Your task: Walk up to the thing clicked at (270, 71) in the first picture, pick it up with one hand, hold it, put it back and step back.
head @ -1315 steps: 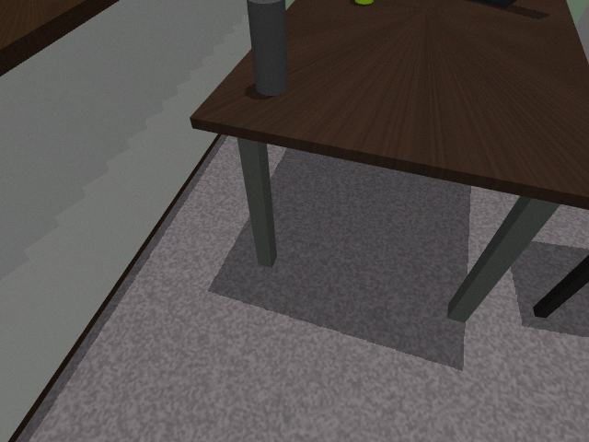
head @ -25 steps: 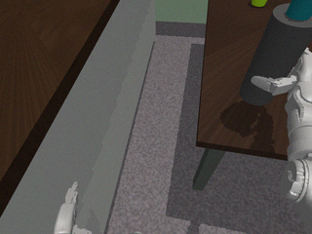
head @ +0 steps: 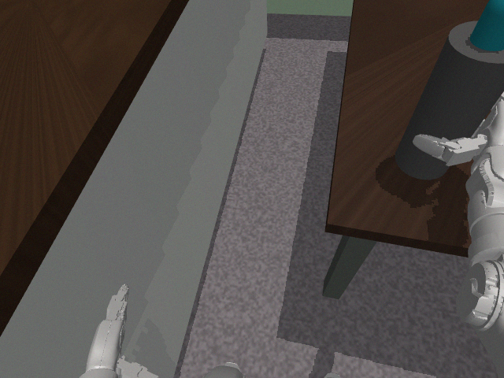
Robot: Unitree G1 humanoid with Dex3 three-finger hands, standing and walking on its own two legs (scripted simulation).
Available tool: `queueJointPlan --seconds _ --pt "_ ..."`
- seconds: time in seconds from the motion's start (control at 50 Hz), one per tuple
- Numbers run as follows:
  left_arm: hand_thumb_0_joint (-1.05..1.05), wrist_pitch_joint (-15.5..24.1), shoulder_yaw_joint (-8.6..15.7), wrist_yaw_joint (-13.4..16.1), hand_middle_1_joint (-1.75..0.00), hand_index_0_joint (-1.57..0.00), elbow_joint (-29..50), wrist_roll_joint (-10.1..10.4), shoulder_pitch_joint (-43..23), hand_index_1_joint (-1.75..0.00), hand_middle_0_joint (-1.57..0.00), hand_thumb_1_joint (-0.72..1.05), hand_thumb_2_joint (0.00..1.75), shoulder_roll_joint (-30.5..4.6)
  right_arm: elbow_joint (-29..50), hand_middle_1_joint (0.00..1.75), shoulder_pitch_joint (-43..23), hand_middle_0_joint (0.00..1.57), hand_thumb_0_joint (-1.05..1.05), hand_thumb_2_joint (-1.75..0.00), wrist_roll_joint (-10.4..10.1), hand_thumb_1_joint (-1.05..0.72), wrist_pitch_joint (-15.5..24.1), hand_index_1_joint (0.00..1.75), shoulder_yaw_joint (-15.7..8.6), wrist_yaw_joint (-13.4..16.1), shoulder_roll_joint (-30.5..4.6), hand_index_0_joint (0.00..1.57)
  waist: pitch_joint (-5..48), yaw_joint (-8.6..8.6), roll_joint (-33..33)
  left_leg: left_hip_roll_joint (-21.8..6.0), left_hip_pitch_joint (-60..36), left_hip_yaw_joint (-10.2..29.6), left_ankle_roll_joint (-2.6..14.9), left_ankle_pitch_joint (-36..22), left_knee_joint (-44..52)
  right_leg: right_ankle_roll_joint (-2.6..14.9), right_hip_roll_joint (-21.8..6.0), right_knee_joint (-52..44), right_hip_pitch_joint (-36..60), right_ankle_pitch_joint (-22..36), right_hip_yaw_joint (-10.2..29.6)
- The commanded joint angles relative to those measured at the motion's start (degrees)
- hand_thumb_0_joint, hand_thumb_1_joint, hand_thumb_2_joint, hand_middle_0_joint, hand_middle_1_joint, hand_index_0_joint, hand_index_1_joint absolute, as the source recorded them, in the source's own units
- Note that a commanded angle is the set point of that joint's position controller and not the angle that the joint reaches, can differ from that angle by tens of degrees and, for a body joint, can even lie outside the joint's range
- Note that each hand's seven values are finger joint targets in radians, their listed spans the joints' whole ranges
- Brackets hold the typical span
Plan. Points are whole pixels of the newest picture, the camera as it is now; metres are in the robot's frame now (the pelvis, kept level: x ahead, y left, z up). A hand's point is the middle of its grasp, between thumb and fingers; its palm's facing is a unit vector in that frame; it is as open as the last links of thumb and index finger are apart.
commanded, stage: lower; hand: right
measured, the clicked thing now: (457, 96) +0.49 -0.21 +0.16
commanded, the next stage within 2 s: loosen in 0.40 s
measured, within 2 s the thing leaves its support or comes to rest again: rests again in 0.40 s
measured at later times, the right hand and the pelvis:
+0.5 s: hand (451, 131) +0.49 -0.24 +0.09, palm faces +0.26 +0.97 -0.01, open 11.7 cm; pelvis -0.01 +0.00 -0.01, yaw +0 degrees
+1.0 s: hand (457, 121) +0.50 -0.24 +0.10, palm faces +0.27 +0.96 -0.01, open 13.0 cm; pelvis -0.02 +0.00 -0.02, yaw +0 degrees
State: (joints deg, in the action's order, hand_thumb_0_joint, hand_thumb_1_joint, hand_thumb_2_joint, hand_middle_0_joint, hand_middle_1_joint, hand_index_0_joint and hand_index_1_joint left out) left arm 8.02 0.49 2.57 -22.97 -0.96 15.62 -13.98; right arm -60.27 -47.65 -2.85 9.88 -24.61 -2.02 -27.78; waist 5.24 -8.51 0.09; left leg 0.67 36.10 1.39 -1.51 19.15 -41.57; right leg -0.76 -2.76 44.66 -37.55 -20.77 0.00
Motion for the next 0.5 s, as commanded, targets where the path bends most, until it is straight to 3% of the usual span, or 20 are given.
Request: queueJointPlan --seconds 0.0,0.02,0.04,0.06,0.1,0.12,0.14,0.16,0.2,0.24,0.26,0.28,0.3,0.34,0.36,0.38,0.4,0.44,0.46,0.48 --pt "0.0 2.4 2.7 0.2 -0.04 -0.04 5.0 -0.1 2.4 -0.05 -0.05 -0.56 0.06 -6.1 11.2 1.39 -29.7 1.21 0.0 -1.25 -2.6 0.02 7.8 1.39 -0.1 -0.7 -13.3 1.27 25.9 -0.97 -8.9 1.6 -6.2 -2.1 1.52 -21.4 2.0 0.45 1.3 -1.1 18.5 25.6 0.5" --pt "0.0 3.3 1.9 0.2 -0.04 -0.04 12.2 0.1 -4.9 -0.05 -0.05 -0.56 0.05 -6.5 14.7 1.4 -32.4 1.22 0.0 -1.26 -2.6 0.02 8.8 1.4 -1.3 -0.7 -14.9 1.28 32.1 -0.52 -6.3 1.4 -8.6 -1.8 1.17 -23.9 1.5 0.83 1.3 -0.4 19.5 26.4 0.5" --pt "0.0 3.4 6.5 1.1 -0.04 -0.03 14.1 -0.4 -6.0 -0.05 -0.05 -0.56 0.05 -11.4 33.2 1.4 -47.2 1.22 0.0 -1.26 -2.1 0.02 11.5 1.4 -5.5 0.2 -26.3 1.27 43.1 0.2 -12.7 1.0 -12.1 -1.2 1.43 -26.8 0.2 0.4 1.2 0.3 24.1 30.0 0.3" --pt "0.0 3.1 6.0 1.1 -0.03 -0.03 12.2 -0.8 -3.5 -0.05 -0.05 -0.56 0.05 -11.3 27.0 1.4 -44.5 1.22 0.0 -1.25 -1.2 0.02 10.9 1.4 -5.3 0.5 -26.6 1.28 42.8 0.44 -14.7 1.3 -11.1 -1.6 1.53 -26.9 -0.2 0.23 1.2 1.0 26.0 32.5 0.2" --pt "0.0 1.9 3.5 0.1 -0.04 -0.04 3.9 -0.3 5.4 -0.05 -0.05 -0.55 0.05 -6.3 13.5 1.41 -31.6 1.23 0.0 -1.27 -2.1 0.02 8.9 1.41 -1.7 -0.4 -16.5 1.29 26.5 -1.1 -11.9 1.6 -5.9 -2.0 1.65 -22.3 0.9 0.34 1.4 0.2 18.7 27.5 0.5" --pt "0.0 2.5 2.4 -0.1 -0.04 -0.03 7.9 0.1 -0.9 -0.05 -0.04 -0.56 0.05 -5.8 2.4 1.42 -23.6 1.23 0.0 -1.27 -2.5 0.04 8.0 1.42 0.6 -1.1 -9.5 1.29 23.2 -1.92 -5.0 1.9 -5.4 -2.3 1.35 -22.3 1.2 0.6 1.3 -0.1 14.7 25.7 0.7" --pt "0.0 3.1 3.6 0.2 -0.03 -0.03 12.9 -0.4 -7.1 -0.05 -0.05 -0.56 0.05 -8.2 19.2 1.42 -36.2 1.23 0.0 -1.27 -2.3 0.03 10.9 1.42 -1.9 -0.6 -16.2 1.29 33.0 -1.22 -7.6 1.4 -8.2 -1.9 1.4 -24.7 0.1 0.62 1.1 0.4 17.1 26.7 0.8" --pt "0.0 3.3 8.3 0.9 -0.03 -0.04 17.1 -0.7 -7.8 -0.04 -0.05 -0.56 0.05 -13.5 35.9 1.42 -51.5 1.23 0.0 -1.28 -1.2 0.02 13.1 1.42 -6.8 0.6 -29.9 1.29 46.8 0.18 -16.2 1.1 -9.9 -1.3 1.66 -24.9 -0.7 0.37 0.9 1.4 26.3 29.9 0.6" --pt "0.0 1.9 3.5 0.1 -0.04 -0.04 4.3 -1.0 5.4 -0.04 -0.04 -0.55 0.05 -7.1 14.9 1.43 -35.1 1.24 0.0 -1.29 -1.3 0.02 10.0 1.43 -2.3 -0.2 -19.0 1.3 28.0 -0.85 -13.7 2.1 -3.2 -2.9 1.74 -19.5 0.2 0.11 0.8 1.0 20.3 27.3 0.9" --pt "0.0 2.8 0.4 -0.7 -0.04 -0.04 11.7 -0.3 -2.8 -0.05 -0.05 -0.56 0.05 -4.4 3.0 1.43 -27.2 1.23 0.0 -1.29 -2.2 0.03 9.4 1.43 0.4 -1.1 -9.7 1.29 23.9 -2.48 -4.3 2.0 -3.6 -2.6 1.23 -19.1 0.9 0.79 1.1 0.6 13.5 21.9 1.0" --pt "0.0 3.3 4.6 0.2 -0.03 -0.03 16.6 -0.7 -8.6 -0.05 -0.05 -0.56 0.05 -9.2 23.2 1.42 -42.6 1.23 0.0 -1.28 -1.8 0.02 12.8 1.42 -3.6 -0.1 -20.5 1.29 37.1 -1.25 -10.0 1.3 -8.1 -1.9 1.54 -22.5 -1.1 0.7 1.0 1.0 17.1 23.6 0.9" --pt "0.0 3.3 7.9 0.9 -0.03 -0.04 17.2 -1.2 -5.8 -0.04 -0.04 -0.55 0.04 -13.0 28.4 1.41 -48.7 1.22 0.0 -1.27 -0.6 0.05 13.5 1.41 -6.6 0.5 -28.4 1.28 44.0 -1.25 -14.1 1.5 -7.4 -2.1 1.64 -21.9 -1.3 0.4 0.7 1.7 23.2 26.1 1.0" --pt "0.0 2.2 5.6 0.4 -0.04 -0.04 8.6 -1.6 3.5 -0.04 -0.04 -0.54 0.04 -10.1 16.6 1.4 -39.0 1.22 0.0 -1.26 -0.1 0.02 11.6 1.4 -4.4 0.3 -24.0 1.27 34.1 -0.71 -15.5 1.8 -3.6 -2.5 1.78 -19.9 -1.1 0.26 1.0 1.9 21.4 26.4 0.7" --pt "0.0 2.0 1.8 -0.9 -0.04 -0.04 9.0 -0.7 3.6 -0.04 -0.04 -0.55 0.04 -4.9 -0.3 1.43 -25.7 1.23 0.0 -1.29 -1.4 0.03 9.5 1.43 0.3 -1.2 -10.2 1.29 20.5 -2.86 -6.3 2.2 -1.1 -2.9 1.47 -16.6 0.2 0.72 1.2 0.7 12.0 19.4 1.0" --pt "0.0 2.7 2.6 -0.6 -0.03 -0.04 14.1 -0.8 -2.5 -0.04 -0.05 -0.56 0.05 -6.6 8.2 1.43 -32.7 1.24 0.0 -1.29 -1.5 0.02 11.4 1.43 -1.5 -0.9 -13.6 1.3 26.8 -2.7 -5.8 1.8 -3.6 -2.5 1.44 -18.8 -0.6 0.85 1.1 1.1 11.9 19.5 1.1" --pt "0.0 3.1 5.6 0.2 -0.03 -0.04 19.9 -1.1 -7.4 -0.04 -0.04 -0.56 0.04 -10.4 28.1 1.43 -49.3 1.24 0.0 -1.29 -0.4 0.04 14.1 1.43 -5.7 0.2 -26.2 1.3 41.4 -0.95 -12.8 1.2 -7.4 -1.6 1.59 -20.9 -2.1 0.84 1.1 2.1 18.3 21.9 0.8" --pt "0.0 2.6 5.5 0.2 -0.04 -0.04 16.2 -1.6 -2.1 -0.04 -0.04 -0.55 0.04 -10.2 19.7 1.4 -45.6 1.22 0.0 -1.26 0.5 0.04 13.3 1.4 -4.9 0.3 -25.7 1.27 39.7 -1.64 -14.1 1.5 -5.7 -1.8 1.62 -20.4 -2.1 0.74 1.1 3.0 19.7 22.7 0.5" --pt "0.0 1.6 3.8 -0.8 -0.04 -0.05 8.3 -1.0 6.2 -0.04 -0.04 -0.54 0.03 -6.9 0.5 1.4 -28.1 1.22 0.0 -1.25 -0.3 0.04 10.0 1.4 -0.9 -1.3 -13.9 1.28 20.8 -3.03 -8.1 1.8 0.5 -2.5 1.58 -15.7 -1.4 0.93 1.4 2.1 9.6 16.6 0.8" --pt "0.0 2.2 3.0 -0.9 -0.04 -0.04 13.6 -0.9 0.0 -0.04 -0.05 -0.55 0.04 -6.3 1.7 1.41 -29.6 1.21 0.0 -1.27 -0.7 0.06 10.7 1.41 -1.3 -1.4 -12.7 1.27 24.2 -3.58 -6.3 1.6 -0.3 -2.1 1.28 -16.8 -1.5 1.13 1.3 2.7 9.4 16.5 1.0" --pt "0.0 2.8 5.4 -0.3 -0.03 -0.04 19.6 -1.3 -6.2 -0.04 -0.04 -0.56 0.05 -9.6 17.0 1.42 -42.8 1.21 0.0 -1.28 0.0 0.09 13.0 1.42 -4.3 -0.4 -21.1 1.28 36.4 -2.47 -9.8 1.2 -4.2 -1.6 1.33 -18.8 -2.5 1.25 1.2 3.1 13.6 18.0 0.9"
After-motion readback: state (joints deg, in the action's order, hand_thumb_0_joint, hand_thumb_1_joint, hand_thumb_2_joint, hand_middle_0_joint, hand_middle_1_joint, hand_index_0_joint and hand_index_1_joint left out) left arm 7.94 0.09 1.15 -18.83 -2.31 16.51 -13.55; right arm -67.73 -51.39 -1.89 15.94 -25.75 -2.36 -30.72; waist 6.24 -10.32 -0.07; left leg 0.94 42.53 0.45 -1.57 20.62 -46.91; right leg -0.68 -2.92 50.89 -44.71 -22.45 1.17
